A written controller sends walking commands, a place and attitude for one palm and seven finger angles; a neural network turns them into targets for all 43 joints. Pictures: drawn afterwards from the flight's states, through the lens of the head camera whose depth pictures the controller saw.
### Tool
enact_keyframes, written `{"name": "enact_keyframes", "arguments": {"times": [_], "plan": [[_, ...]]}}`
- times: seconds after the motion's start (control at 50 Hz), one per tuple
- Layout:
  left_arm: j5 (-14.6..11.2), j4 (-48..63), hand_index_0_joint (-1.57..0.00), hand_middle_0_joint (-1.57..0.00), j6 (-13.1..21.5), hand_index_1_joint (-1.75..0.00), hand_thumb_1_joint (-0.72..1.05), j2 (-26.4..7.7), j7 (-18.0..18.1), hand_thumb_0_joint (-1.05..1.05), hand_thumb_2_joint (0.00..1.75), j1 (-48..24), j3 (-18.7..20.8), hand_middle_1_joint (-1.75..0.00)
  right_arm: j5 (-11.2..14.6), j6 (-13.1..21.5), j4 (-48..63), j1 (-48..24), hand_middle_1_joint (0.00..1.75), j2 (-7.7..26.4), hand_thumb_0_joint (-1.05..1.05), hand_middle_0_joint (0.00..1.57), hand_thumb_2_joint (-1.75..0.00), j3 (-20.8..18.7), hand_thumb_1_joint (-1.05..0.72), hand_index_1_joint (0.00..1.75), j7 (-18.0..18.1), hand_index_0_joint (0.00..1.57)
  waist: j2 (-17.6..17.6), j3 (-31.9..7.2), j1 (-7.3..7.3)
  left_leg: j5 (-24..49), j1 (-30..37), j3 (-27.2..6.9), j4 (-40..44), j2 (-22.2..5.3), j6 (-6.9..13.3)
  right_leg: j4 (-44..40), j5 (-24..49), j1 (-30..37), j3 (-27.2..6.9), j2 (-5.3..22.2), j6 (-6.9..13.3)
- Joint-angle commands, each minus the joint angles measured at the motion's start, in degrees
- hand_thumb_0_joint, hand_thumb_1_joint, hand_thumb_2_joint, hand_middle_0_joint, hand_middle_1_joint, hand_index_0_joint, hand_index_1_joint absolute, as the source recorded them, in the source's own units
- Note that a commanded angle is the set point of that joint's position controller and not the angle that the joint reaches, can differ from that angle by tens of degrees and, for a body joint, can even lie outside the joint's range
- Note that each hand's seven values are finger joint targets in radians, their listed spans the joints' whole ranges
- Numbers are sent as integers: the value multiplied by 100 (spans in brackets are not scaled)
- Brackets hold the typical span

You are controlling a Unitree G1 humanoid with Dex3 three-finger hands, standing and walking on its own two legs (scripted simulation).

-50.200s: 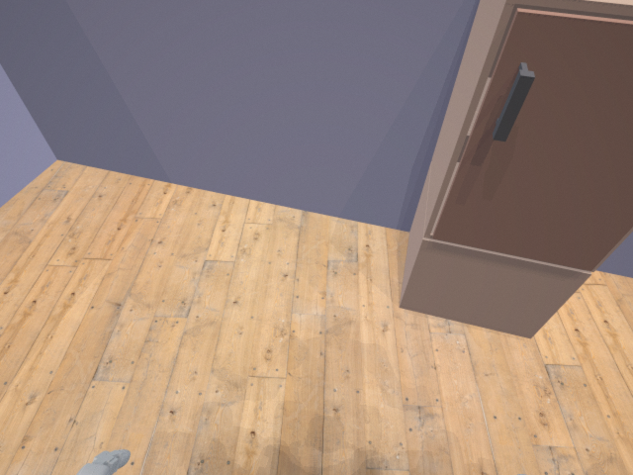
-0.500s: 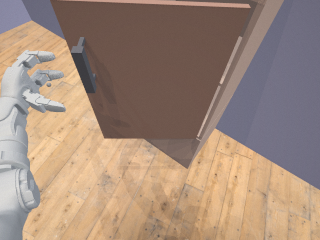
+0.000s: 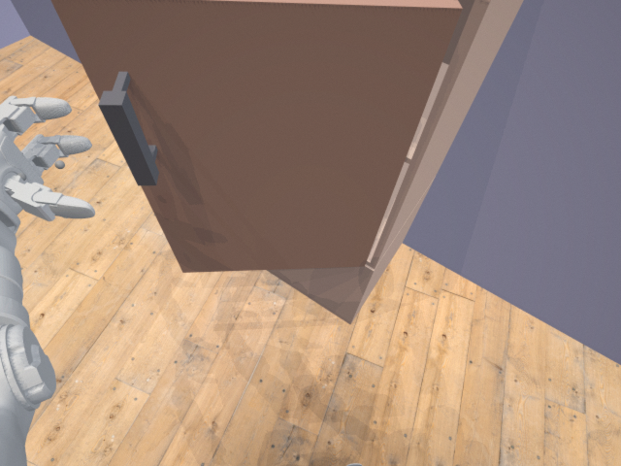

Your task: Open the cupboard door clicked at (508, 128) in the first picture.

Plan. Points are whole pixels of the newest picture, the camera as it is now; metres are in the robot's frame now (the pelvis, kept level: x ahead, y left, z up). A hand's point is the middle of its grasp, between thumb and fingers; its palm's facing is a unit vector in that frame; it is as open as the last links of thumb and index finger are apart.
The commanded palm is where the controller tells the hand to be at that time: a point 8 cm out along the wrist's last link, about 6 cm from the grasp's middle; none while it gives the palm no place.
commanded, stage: move the hooked fingers beside the handle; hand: left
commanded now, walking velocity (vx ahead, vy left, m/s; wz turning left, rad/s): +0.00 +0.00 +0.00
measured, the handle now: (136, 131) +0.51 +0.21 +0.12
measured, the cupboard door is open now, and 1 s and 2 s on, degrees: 38 38 38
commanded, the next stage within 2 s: slide the fingers in behind the handle in 0.44 s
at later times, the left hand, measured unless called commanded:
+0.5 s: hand (74, 168) +0.44 +0.27 +0.12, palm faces +0.02 -1.00 +0.01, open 14.0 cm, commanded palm +0.42 +0.32 +0.12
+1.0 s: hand (105, 164) +0.45 +0.23 +0.12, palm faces +0.02 -1.00 +0.01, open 14.0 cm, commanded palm +0.42 +0.28 +0.12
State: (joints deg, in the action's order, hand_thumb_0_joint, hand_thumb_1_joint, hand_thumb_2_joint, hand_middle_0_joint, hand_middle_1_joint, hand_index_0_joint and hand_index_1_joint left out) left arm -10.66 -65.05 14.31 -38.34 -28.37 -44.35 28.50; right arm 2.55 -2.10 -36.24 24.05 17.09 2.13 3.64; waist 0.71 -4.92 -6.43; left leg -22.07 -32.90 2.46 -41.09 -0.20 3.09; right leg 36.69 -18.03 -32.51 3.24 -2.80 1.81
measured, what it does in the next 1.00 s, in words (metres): stands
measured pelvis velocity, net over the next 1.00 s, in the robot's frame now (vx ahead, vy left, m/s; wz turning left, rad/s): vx -0.01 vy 0.00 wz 0.01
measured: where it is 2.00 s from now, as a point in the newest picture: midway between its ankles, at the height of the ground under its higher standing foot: outside the picture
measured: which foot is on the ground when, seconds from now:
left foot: down 0.00-1.00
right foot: down 0.00-1.00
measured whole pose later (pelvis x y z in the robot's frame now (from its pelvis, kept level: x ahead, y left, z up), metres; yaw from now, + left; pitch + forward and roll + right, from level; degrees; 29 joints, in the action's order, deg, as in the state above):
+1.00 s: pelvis -0.01 +0.00 +0.00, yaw +0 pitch +12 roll -2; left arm -10.2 -60.7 15.1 -29.8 -20.3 -44.8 22.3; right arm 2.4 -0.8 -36.6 22.7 16.8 2.0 3.1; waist 1.2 -4.5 -6.1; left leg -21.7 -32.0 2.4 -41.5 0.6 3.3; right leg 37.8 -18.1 -31.8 3.3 -2.0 1.5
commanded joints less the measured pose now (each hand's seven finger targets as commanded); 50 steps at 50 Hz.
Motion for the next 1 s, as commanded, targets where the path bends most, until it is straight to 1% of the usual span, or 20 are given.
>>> {"name": "enact_keyframes", "arguments": {"times": [0.0,0.06,0.12,0.18,0.22,0.26,0.38,0.42,0.46,0.48,0.54,0.6,0.64,0.7,0.76,0.82,0.86,0.88,0.92,0.98], "plan": [[-68,1101,-30,-30,253,-120,-50,-1826,-2,0,30,-2416,83,-120,9,172,433,513,30,1025,0,20,-90,-341,-90,30,122,20,669,-1826,-46,2386,1215,-405,307,-69,-15,-225,2006,719,-311,116,-51],[-87,1345,-30,-30,363,-120,-50,-1702,56,0,30,-2721,-34,-120,-1,192,438,490,30,1008,0,20,-90,-351,-90,30,119,20,660,-2035,-125,2455,1428,-488,269,-99,-55,-190,1911,608,-273,108,-52],[-166,1581,-30,-30,490,-120,-50,-1771,69,0,30,-2622,135,-120,-22,206,445,469,30,997,0,20,-90,-362,-90,30,101,20,966,-2516,9,2996,1869,-545,187,-120,-139,-110,2117,684,-261,93,-24],[-220,1403,-30,-30,420,-120,-50,-1757,72,0,30,-2428,161,-120,-5,184,440,467,30,1008,0,20,-90,-355,-90,30,101,20,583,-2376,9,3142,1707,-536,190,-139,-119,-104,2262,785,-226,104,-31],[-157,1335,-30,-30,276,-120,-50,-1428,67,0,30,-2335,-130,-120,15,185,482,391,30,966,0,20,-90,-340,-90,30,79,20,840,-2094,4,3104,1710,-538,232,-136,-145,-130,2113,546,-199,110,-46],[-106,1262,-30,-30,188,-120,-50,-1423,119,0,30,-2193,-134,-120,9,181,498,390,30,984,0,20,-90,-350,-90,30,70,20,751,-1900,39,3013,1638,-593,263,-151,-175,-135,1929,413,-154,112,-28],[-252,1938,-30,-30,318,-120,-50,-1018,350,0,30,-2433,-324,-120,0,188,555,370,30,963,0,20,-90,-376,-90,30,53,20,661,-2205,10,3432,2089,-719,264,-234,-279,-120,1842,348,-108,89,-19],[-199,1875,-30,-30,332,-120,-50,-1110,441,0,30,-2520,-222,-120,-11,195,494,356,30,964,0,20,-90,-366,-90,30,45,20,764,-2193,3,3299,2128,-745,284,-226,-313,-137,1743,309,-124,81,-30],[-150,1635,-30,-30,325,-120,-50,-1257,517,0,30,-2507,-80,-120,-13,204,450,368,30,969,0,20,-90,-360,-90,30,56,20,502,-2074,10,2866,1839,-684,332,-191,-250,-161,1691,466,-144,91,-35],[-135,1784,-30,-30,380,-120,-50,-1502,563,0,30,-2588,80,-120,-18,192,453,383,30,995,0,20,-90,-356,-90,30,75,20,553,-2181,59,2960,1827,-678,331,-180,-241,-132,1775,607,-145,113,-8],[7,1616,-30,-30,355,-120,-50,-1383,570,0,30,-2467,-76,-120,-20,209,461,341,30,942,0,20,-90,-315,-90,30,63,20,785,-2062,49,2873,1792,-635,353,-162,-250,-153,1757,550,-171,121,-19],[-29,1604,-30,-30,386,-120,-50,-1053,514,0,30,-2429,-332,-120,-7,217,482,325,30,926,0,20,-90,-310,-90,30,51,20,694,-1978,12,2824,1836,-644,377,-181,-224,-177,1704,520,-150,93,-10],[-106,1492,-30,-30,355,-120,-50,-1118,483,0,30,-2241,-219,-120,-1,228,491,332,30,962,0,20,-90,-326,-90,30,59,20,566,-1978,57,2615,1743,-650,393,-173,-217,-197,1623,558,-161,91,-1],[-186,1472,-30,-30,328,-120,-50,-749,449,0,30,-2515,-491,-120,11,247,438,326,30,945,0,20,-90,-330,-90,30,74,20,493,-1829,-64,2487,1735,-631,404,-172,-177,-234,1581,445,-150,92,-18],[-153,1281,-30,-30,269,-120,-50,-838,530,0,30,-2660,-479,-120,19,262,408,322,30,968,0,20,-90,-309,-90,30,96,20,391,-1590,-95,1958,1396,-614,470,-135,-140,-263,1346,425,-172,128,-17],[-58,1569,-30,-30,373,-120,-50,-1148,682,0,30,-2730,-233,-120,-14,285,413,365,30,966,0,20,-90,-330,-90,30,77,20,656,-2010,9,2239,1667,-639,416,-131,-183,-195,1466,528,-197,121,0],[-50,1831,-30,-30,477,-120,-50,-913,764,0,30,-2783,-382,-120,-14,306,437,332,30,912,0,20,-90,-332,-90,30,55,20,761,-2177,13,2387,1839,-663,397,-140,-222,-161,1499,528,-185,119,-1],[-81,1910,-30,-30,510,-120,-50,-735,789,0,30,-2756,-508,-120,-18,307,448,355,30,904,0,20,-90,-343,-90,30,49,20,595,-2262,-26,2571,1912,-668,357,-153,-198,-144,1610,551,-174,104,-6],[-93,1908,-30,-30,516,-120,-50,-690,851,0,30,-2706,-462,-120,-21,310,409,341,30,906,0,20,-90,-355,-90,30,26,20,666,-2304,-15,2711,1992,-661,341,-163,-219,-149,1696,543,-186,83,-28],[-90,1542,-30,-30,390,-120,-50,-822,918,0,30,-2535,-343,-120,2,274,394,349,30,929,0,20,-90,-337,-90,30,42,20,363,-1960,-4,2409,1563,-563,388,-130,-139,-182,1729,717,-191,102,-20]]}}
